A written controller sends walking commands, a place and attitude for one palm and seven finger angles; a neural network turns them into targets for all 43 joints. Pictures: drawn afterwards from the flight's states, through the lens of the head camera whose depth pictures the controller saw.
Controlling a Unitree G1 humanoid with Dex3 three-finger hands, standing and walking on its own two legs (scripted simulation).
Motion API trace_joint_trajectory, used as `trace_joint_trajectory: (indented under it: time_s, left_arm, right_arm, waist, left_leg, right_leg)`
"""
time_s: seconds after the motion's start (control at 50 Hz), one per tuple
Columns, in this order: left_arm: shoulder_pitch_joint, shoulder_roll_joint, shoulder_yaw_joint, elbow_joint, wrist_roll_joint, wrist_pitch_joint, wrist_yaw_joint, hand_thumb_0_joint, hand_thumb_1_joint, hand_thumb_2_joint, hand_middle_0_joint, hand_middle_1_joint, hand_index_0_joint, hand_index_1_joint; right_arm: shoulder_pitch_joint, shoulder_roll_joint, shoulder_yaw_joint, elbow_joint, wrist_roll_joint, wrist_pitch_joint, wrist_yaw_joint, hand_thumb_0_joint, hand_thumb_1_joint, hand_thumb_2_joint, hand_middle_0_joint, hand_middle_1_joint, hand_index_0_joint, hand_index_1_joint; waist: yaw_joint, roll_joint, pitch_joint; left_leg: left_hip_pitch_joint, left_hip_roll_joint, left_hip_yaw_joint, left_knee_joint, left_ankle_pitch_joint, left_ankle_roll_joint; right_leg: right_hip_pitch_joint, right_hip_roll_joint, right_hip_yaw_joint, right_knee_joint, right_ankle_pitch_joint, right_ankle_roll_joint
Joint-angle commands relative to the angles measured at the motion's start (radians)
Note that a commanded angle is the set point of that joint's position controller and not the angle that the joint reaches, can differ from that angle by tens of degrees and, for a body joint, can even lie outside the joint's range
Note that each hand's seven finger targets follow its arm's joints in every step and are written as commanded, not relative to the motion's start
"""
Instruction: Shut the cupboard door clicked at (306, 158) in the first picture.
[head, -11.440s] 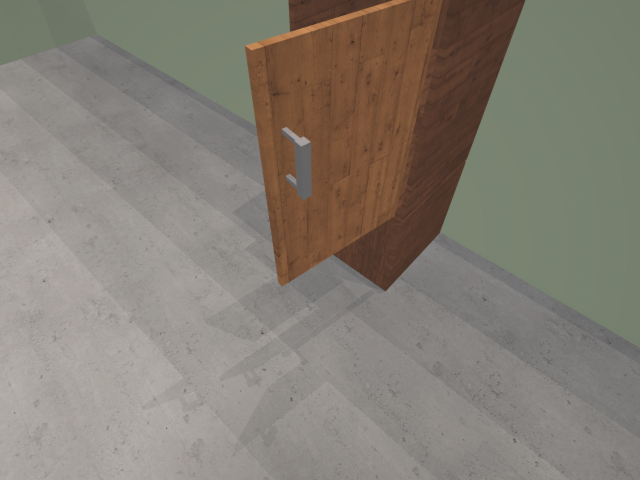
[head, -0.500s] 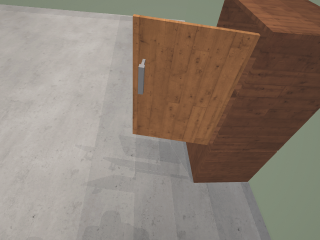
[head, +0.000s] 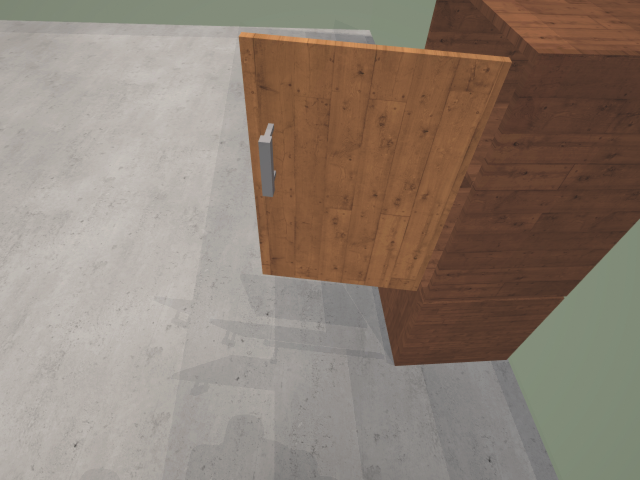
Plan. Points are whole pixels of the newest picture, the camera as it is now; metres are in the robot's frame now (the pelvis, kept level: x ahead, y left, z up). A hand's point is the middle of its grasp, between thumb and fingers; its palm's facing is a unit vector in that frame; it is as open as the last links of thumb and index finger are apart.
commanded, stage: look again from close up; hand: left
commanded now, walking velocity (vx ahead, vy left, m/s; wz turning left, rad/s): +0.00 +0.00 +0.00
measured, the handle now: (269, 160) +0.62 +0.14 +0.04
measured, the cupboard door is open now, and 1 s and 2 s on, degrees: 80 80 80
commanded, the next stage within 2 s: shuffle to correct the standing spot in 0.10 s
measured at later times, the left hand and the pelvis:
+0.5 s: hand out of the picture +0.02 +0.14 -0.18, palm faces +0.03 -0.99 -0.16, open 7.4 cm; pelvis +0.05 -0.02 -0.01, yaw -1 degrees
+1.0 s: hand (235, 390) +0.29 +0.16 -0.18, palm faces -0.01 -0.98 -0.17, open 7.3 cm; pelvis +0.18 -0.02 -0.01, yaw +0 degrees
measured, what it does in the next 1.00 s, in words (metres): walks ahead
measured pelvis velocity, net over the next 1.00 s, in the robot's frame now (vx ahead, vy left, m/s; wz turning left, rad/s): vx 0.18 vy -0.02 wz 0.01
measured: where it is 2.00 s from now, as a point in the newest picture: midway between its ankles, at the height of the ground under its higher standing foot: outside the picture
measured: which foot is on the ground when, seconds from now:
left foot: down 0.00-1.00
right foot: down 0.00-0.64, up 0.66-1.00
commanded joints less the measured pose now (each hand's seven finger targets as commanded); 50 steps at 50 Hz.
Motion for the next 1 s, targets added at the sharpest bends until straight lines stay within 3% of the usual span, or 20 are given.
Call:
trace_joint_trajectory:
  time_s: [0.0,0.18,0.26,0.34,0.44,0.5,0.54,0.56,0.58,0.6,0.62,0.64,0.66,0.7,0.74,0.84,0.88,0.94,0.96,0.98]
  left_arm:
    - [0.069,0.084,0.018,-0.025,0.001,-0.017,0.003,0.000,0.900,0.900,-0.200,-0.300,-0.200,-0.300]
    - [0.055,0.088,0.019,-0.031,0.000,-0.018,0.004,0.000,0.900,0.900,-0.200,-0.300,-0.200,-0.300]
    - [0.062,0.090,0.029,-0.040,0.010,-0.010,-0.010,0.000,0.900,0.900,-0.200,-0.300,-0.200,-0.300]
    - [0.089,0.091,0.039,-0.053,0.015,-0.014,-0.022,0.000,0.900,0.900,-0.200,-0.300,-0.200,-0.300]
    - [0.141,0.107,0.051,-0.043,0.008,-0.031,-0.022,0.000,0.900,0.900,-0.200,-0.300,-0.200,-0.300]
    - [0.210,0.149,0.072,-0.020,0.004,-0.039,-0.012,0.000,0.900,0.900,-0.200,-0.300,-0.200,-0.300]
    - [0.230,0.150,0.077,-0.017,0.008,-0.041,-0.006,0.000,0.900,0.900,-0.200,-0.300,-0.200,-0.300]
    - [0.210,0.145,0.078,-0.023,0.010,-0.041,-0.004,0.000,0.900,0.900,-0.200,-0.300,-0.200,-0.300]
    - [0.161,0.137,0.075,-0.035,0.007,-0.037,-0.006,0.000,0.900,0.900,-0.200,-0.300,-0.200,-0.300]
    - [0.103,0.108,0.068,-0.058,0.003,-0.035,-0.012,0.000,0.900,0.900,-0.200,-0.300,-0.200,-0.300]
    - [0.052,0.063,0.053,-0.095,0.001,-0.043,-0.016,0.000,0.900,0.900,-0.200,-0.300,-0.200,-0.300]
    - [-0.022,0.076,0.052,-0.121,0.008,-0.047,-0.005,0.000,0.900,0.900,-0.200,-0.300,-0.200,-0.300]
    - [-0.055,0.096,0.066,-0.115,0.010,-0.043,-0.002,0.000,0.900,0.900,-0.200,-0.300,-0.200,-0.300]
    - [-0.063,0.067,0.068,-0.114,0.008,-0.039,-0.020,0.000,0.900,0.900,-0.200,-0.300,-0.200,-0.300]
    - [-0.079,0.043,0.067,-0.122,0.010,-0.029,-0.037,0.000,0.900,0.900,-0.200,-0.300,-0.200,-0.300]
    - [-0.171,0.028,0.062,-0.171,0.004,-0.013,-0.055,0.000,0.900,0.900,-0.200,-0.300,-0.200,-0.300]
    - [-0.170,0.038,0.057,-0.177,-0.001,-0.016,-0.054,0.000,0.900,0.900,-0.200,-0.300,-0.200,-0.300]
    - [-0.012,0.083,0.064,-0.125,0.006,-0.023,-0.033,0.000,0.900,0.900,-0.200,-0.300,-0.200,-0.300]
    - [0.064,0.101,0.070,-0.103,0.007,-0.025,-0.027,0.000,0.900,0.900,-0.200,-0.300,-0.200,-0.300]
    - [0.117,0.157,0.081,-0.088,0.010,-0.033,-0.015,0.000,0.900,0.900,-0.200,-0.300,-0.200,-0.300]
  right_arm:
    - [0.049,-0.105,-0.020,-0.023,0.001,-0.017,-0.008,0.000,-0.900,-0.900,0.200,0.300,0.200,0.300]
    - [0.047,-0.096,-0.016,-0.012,0.000,-0.017,-0.009,0.000,-0.900,-0.900,0.200,0.300,0.200,0.300]
    - [0.059,-0.122,-0.026,-0.012,-0.008,-0.004,-0.002,0.000,-0.900,-0.900,0.200,0.300,0.200,0.300]
    - [0.053,-0.129,-0.036,-0.030,-0.010,-0.004,0.004,0.000,-0.900,-0.900,0.200,0.300,0.200,0.300]
    - [0.061,-0.090,-0.026,-0.045,-0.006,-0.026,0.001,0.000,-0.900,-0.900,0.200,0.300,0.200,0.300]
    - [0.054,-0.064,-0.021,-0.061,-0.009,-0.037,0.001,0.000,-0.900,-0.900,0.200,0.300,0.200,0.300]
    - [0.025,-0.057,-0.021,-0.073,-0.007,-0.042,0.001,0.000,-0.900,-0.900,0.200,0.300,0.200,0.300]
    - [0.037,-0.052,-0.020,-0.066,-0.005,-0.046,0.002,0.000,-0.900,-0.900,0.200,0.300,0.200,0.300]
    - [0.097,-0.053,-0.021,-0.043,-0.003,-0.050,0.001,0.000,-0.900,-0.900,0.200,0.300,0.200,0.300]
    - [0.227,-0.093,-0.029,0.002,-0.008,-0.058,-0.003,0.000,-0.900,-0.900,0.200,0.300,0.200,0.300]
    - [0.366,-0.176,-0.049,0.044,-0.019,-0.060,-0.013,0.000,-0.900,-0.900,0.200,0.300,0.200,0.300]
    - [0.421,-0.163,-0.036,0.063,-0.020,-0.046,-0.025,0.000,-0.900,-0.900,0.200,0.300,0.200,0.300]
    - [0.402,-0.123,-0.020,0.061,-0.023,-0.043,-0.028,0.000,-0.900,-0.900,0.200,0.300,0.200,0.300]
    - [0.311,-0.103,-0.017,0.017,-0.026,-0.052,-0.027,0.000,-0.900,-0.900,0.200,0.300,0.200,0.300]
    - [0.278,-0.096,-0.018,0.001,-0.023,-0.063,-0.031,0.000,-0.900,-0.900,0.200,0.300,0.200,0.300]
    - [0.242,-0.084,-0.009,-0.011,-0.022,-0.069,-0.037,0.000,-0.900,-0.900,0.200,0.300,0.200,0.300]
    - [0.217,-0.113,-0.018,-0.013,-0.021,-0.061,-0.037,0.000,-0.900,-0.900,0.200,0.300,0.200,0.300]
    - [0.182,-0.154,-0.038,-0.020,-0.008,-0.042,-0.038,0.000,-0.900,-0.900,0.200,0.300,0.200,0.300]
    - [0.165,-0.160,-0.041,-0.030,0.001,-0.037,-0.035,0.000,-0.900,-0.900,0.200,0.300,0.200,0.300]
    - [0.179,-0.130,-0.043,-0.029,0.010,-0.034,-0.027,0.000,-0.900,-0.900,0.200,0.300,0.200,0.300]
  waist:
    - [-0.006,0.012,0.025]
    - [-0.004,0.022,0.040]
    - [-0.004,0.039,0.092]
    - [0.009,0.045,0.137]
    - [0.019,-0.064,0.108]
    - [0.028,-0.185,0.043]
    - [0.034,-0.161,0.042]
    - [0.018,-0.129,0.037]
    - [-0.027,-0.063,0.024]
    - [-0.085,0.074,-0.018]
    - [-0.122,0.321,-0.032]
    - [-0.138,0.301,0.033]
    - [-0.125,0.233,0.096]
    - [-0.082,0.124,0.150]
    - [-0.058,0.092,0.163]
    - [-0.032,0.179,0.154]
    - [-0.011,0.177,0.099]
    - [0.051,0.142,-0.018]
    - [0.091,0.114,-0.051]
    - [0.110,0.016,-0.097]
  left_leg:
    - [-0.020,0.158,-0.127,-0.101,0.096,-0.029]
    - [-0.024,0.158,-0.112,-0.089,0.109,-0.034]
    - [-0.079,0.173,-0.147,-0.135,-0.276,-0.014]
    - [-0.142,0.186,-0.174,-0.141,-0.382,0.008]
    - [-0.174,0.122,-0.070,0.056,-0.158,-0.009]
    - [-0.274,0.066,0.039,0.251,-0.158,-0.041]
    - [-0.299,0.072,0.049,0.261,-0.218,-0.043]
    - [-0.244,0.082,0.047,0.189,-0.207,-0.041]
    - [-0.082,0.082,0.044,0.062,-0.111,-0.031]
    - [0.166,0.166,-0.070,-0.030,0.124,0.011]
    - [0.367,0.401,-0.342,-0.061,0.509,0.099]
    - [0.422,0.468,-0.368,-0.046,0.843,0.141]
    - [0.354,0.453,-0.297,-0.029,0.960,0.131]
    - [0.254,0.408,-0.212,-0.065,0.833,0.133]
    - [0.231,0.371,-0.165,-0.111,0.767,0.115]
    - [0.172,0.269,-0.017,-0.142,0.825,0.039]
    - [0.170,0.261,0.015,-0.093,0.931,0.031]
    - [0.156,0.278,-0.022,0.115,1.002,-0.002]
    - [0.109,0.255,-0.018,0.199,0.903,-0.025]
    - [-0.006,0.199,-0.005,0.362,0.630,-0.047]
  right_leg:
    - [0.001,-0.056,0.040,-0.039,0.094,-0.070]
    - [0.008,-0.052,0.052,-0.043,0.109,-0.076]
    - [-0.044,-0.019,0.034,-0.016,-0.188,-0.092]
    - [-0.063,-0.005,0.040,0.009,-0.251,-0.108]
    - [0.022,-0.063,0.147,-0.027,-0.136,-0.156]
    - [0.173,-0.178,0.271,-0.055,0.098,-0.227]
    - [0.214,-0.206,0.280,-0.037,0.262,-0.263]
    - [0.186,-0.196,0.241,-0.002,0.305,-0.259]
    - [0.087,-0.148,0.159,0.082,0.346,-0.227]
    - [-0.086,-0.035,0.025,0.310,0.317,-0.164]
    - [-0.378,0.066,-0.116,0.551,-0.169,-0.100]
    - [-0.515,0.061,-0.070,0.697,-0.366,-0.099]
    - [-0.538,0.026,-0.032,0.774,-0.330,-0.104]
    - [-0.540,-0.002,-0.055,0.821,-0.260,-0.102]
    - [-0.559,-0.004,-0.081,0.807,-0.202,-0.092]
    - [-0.468,0.009,-0.171,0.546,-0.019,-0.090]
    - [-0.306,0.044,-0.199,0.348,0.011,-0.108]
    - [-0.022,0.073,-0.174,0.178,0.156,-0.131]
    - [0.099,0.059,-0.165,0.099,0.290,-0.139]
    - [0.252,-0.049,-0.072,0.086,0.572,-0.169]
